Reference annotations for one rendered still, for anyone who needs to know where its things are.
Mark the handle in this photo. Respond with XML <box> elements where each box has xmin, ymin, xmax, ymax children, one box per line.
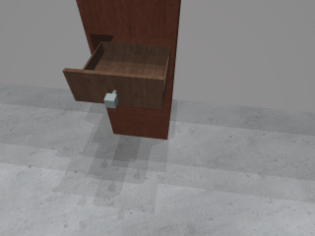
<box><xmin>103</xmin><ymin>90</ymin><xmax>118</xmax><ymax>109</ymax></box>

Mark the cabinet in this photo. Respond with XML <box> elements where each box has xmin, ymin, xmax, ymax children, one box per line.
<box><xmin>76</xmin><ymin>0</ymin><xmax>181</xmax><ymax>140</ymax></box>

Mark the drawer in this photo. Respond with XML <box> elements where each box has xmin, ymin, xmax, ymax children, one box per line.
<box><xmin>62</xmin><ymin>41</ymin><xmax>171</xmax><ymax>110</ymax></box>

